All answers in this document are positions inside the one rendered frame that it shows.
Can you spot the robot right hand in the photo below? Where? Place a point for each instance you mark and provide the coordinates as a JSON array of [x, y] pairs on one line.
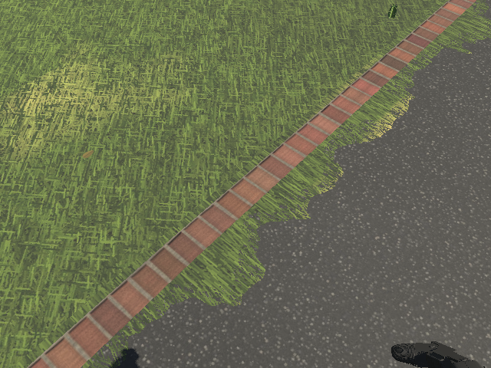
[[431, 355]]

